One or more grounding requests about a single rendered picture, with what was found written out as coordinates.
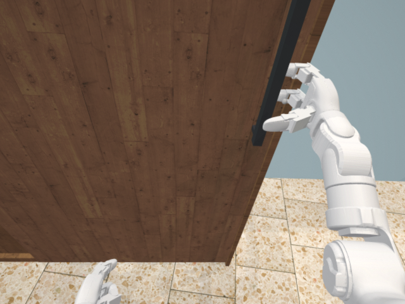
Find left robot hand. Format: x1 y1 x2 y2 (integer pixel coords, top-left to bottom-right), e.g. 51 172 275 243
74 259 122 304

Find robot right upper arm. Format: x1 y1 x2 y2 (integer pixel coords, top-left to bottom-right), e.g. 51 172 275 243
322 240 405 304

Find wardrobe door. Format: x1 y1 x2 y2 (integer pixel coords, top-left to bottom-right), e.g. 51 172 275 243
0 0 322 262
0 225 29 253

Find right robot hand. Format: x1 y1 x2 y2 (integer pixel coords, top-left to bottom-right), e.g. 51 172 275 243
263 63 340 133

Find handle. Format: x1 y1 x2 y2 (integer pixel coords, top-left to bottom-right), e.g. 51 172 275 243
251 0 311 146

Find right robot forearm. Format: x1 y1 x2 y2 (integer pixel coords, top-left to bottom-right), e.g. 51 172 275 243
309 110 405 282

